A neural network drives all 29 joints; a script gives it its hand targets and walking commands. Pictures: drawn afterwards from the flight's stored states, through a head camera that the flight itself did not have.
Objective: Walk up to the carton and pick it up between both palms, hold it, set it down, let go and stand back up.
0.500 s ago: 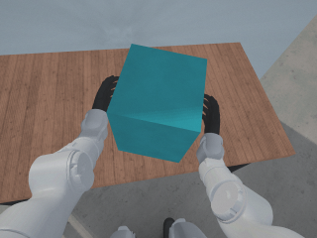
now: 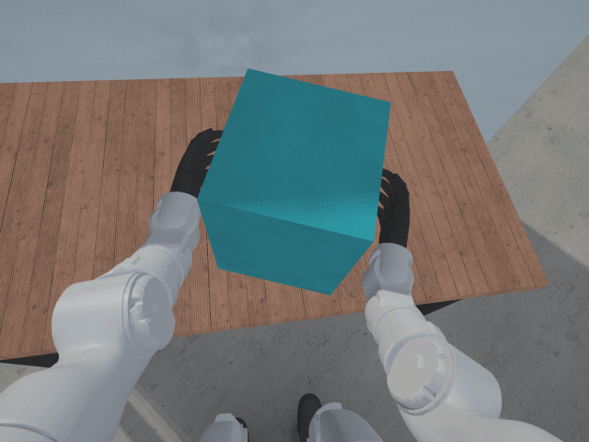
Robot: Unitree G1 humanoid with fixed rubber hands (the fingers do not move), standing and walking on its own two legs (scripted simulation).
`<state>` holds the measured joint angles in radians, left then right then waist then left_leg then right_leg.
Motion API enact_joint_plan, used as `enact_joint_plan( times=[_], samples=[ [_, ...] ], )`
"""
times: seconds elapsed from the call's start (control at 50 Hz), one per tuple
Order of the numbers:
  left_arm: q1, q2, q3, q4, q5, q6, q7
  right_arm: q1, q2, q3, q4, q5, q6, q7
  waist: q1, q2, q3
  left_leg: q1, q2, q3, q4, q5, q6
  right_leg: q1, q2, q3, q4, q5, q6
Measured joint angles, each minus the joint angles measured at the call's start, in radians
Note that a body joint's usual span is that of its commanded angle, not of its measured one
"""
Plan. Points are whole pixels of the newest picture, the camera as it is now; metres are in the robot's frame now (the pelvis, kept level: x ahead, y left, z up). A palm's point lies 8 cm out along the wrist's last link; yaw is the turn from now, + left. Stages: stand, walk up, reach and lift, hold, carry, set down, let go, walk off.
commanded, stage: reach and lift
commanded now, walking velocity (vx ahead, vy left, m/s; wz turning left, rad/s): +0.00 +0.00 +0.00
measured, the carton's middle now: (294, 195) +0.45 -0.04 -0.03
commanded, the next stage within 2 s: none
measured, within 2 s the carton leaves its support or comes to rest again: leaves its support in 1.42 s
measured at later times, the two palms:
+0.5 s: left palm (189, 185) +0.45 +0.11 +0.01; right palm (390, 233) +0.37 -0.17 -0.01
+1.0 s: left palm (190, 194) +0.44 +0.11 +0.01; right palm (393, 238) +0.37 -0.17 -0.01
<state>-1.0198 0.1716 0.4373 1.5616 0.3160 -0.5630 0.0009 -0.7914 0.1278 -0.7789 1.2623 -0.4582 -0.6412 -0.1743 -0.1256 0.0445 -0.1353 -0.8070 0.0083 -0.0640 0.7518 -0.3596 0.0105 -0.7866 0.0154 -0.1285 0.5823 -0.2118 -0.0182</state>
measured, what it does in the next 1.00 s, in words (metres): stands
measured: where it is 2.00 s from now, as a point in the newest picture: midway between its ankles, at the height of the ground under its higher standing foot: outside the picture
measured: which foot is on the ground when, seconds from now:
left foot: down 0.00-1.00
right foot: down 0.00-1.00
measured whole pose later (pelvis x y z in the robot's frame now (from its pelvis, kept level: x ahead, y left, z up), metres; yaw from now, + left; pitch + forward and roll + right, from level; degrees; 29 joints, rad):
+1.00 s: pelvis +0.00 -0.01 +0.01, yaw +0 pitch +26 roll -4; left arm -0.98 0.16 0.26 1.57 0.20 -0.63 0.04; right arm -0.77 0.09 -0.62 1.38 -0.31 -0.75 -0.24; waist -0.09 0.05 -0.17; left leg -0.80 0.02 -0.07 0.62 -0.28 -0.01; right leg -0.76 0.03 -0.14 0.42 -0.12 -0.04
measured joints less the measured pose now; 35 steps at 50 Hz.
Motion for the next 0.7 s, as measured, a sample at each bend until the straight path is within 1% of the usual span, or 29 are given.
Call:
enact_joint_plan(
  times=[0.32, 0.42, 0.52, 0.58, 0.7],
  samples=[
    [0.002, -0.006, -0.004, -0.006, 0.006, 0.001, 0.000, 0.013, 0.006, -0.001, -0.004, 0.006, -0.014, -0.011, 0.002, -0.005, -0.008, -0.001, 0.002, -0.008, -0.021, 0.012, -0.004, 0.006, 0.003, -0.008, -0.030, 0.013, -0.004],
    [0.005, -0.008, -0.023, -0.009, 0.000, -0.002, 0.003, 0.017, 0.004, 0.004, 0.007, 0.014, -0.029, -0.019, 0.006, -0.006, -0.017, -0.008, 0.004, -0.010, -0.028, 0.016, -0.008, 0.002, 0.005, -0.009, -0.042, 0.020, -0.006],
    [0.019, -0.012, -0.061, -0.018, -0.005, -0.027, 0.014, 0.025, -0.005, 0.010, 0.037, 0.023, -0.078, -0.025, 0.020, -0.003, -0.030, -0.014, 0.010, -0.008, -0.040, 0.026, -0.019, 0.003, 0.012, -0.008, -0.070, 0.036, -0.008],
    [0.034, -0.016, -0.076, -0.022, -0.011, -0.049, 0.022, 0.030, -0.013, 0.021, 0.052, 0.029, -0.102, -0.025, 0.028, 0.001, -0.032, -0.007, 0.011, -0.009, -0.058, 0.035, -0.020, 0.011, 0.014, -0.008, -0.092, 0.048, -0.009],
    [0.061, -0.024, -0.111, -0.025, -0.048, -0.077, 0.037, 0.033, -0.023, 0.049, 0.075, 0.048, -0.118, -0.032, 0.035, 0.005, -0.030, 0.016, 0.007, -0.012, -0.106, 0.060, -0.017, 0.034, 0.011, -0.011, -0.135, 0.070, -0.011]
  ],
)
